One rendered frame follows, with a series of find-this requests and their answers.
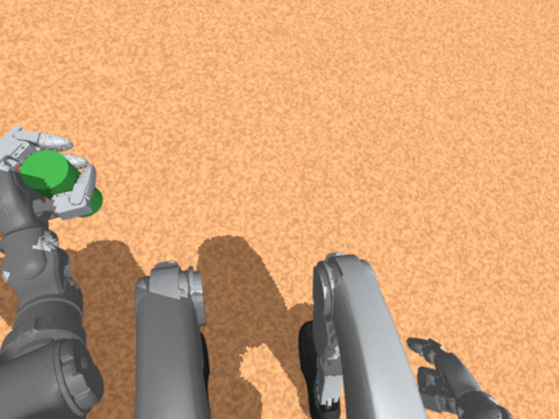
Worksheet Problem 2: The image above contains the left robot arm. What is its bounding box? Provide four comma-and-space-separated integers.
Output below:
0, 226, 104, 419

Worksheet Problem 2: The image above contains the right robot foot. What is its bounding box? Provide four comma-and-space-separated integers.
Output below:
299, 320, 341, 419

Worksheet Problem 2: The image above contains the can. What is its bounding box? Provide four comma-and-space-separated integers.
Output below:
20, 150, 103, 217

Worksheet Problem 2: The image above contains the right robot arm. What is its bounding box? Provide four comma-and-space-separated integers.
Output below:
455, 391, 514, 419

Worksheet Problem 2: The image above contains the left robot hand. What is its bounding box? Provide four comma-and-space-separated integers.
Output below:
0, 126, 96, 237

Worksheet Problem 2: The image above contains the right robot hand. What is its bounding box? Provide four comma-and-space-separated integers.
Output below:
406, 338, 482, 415

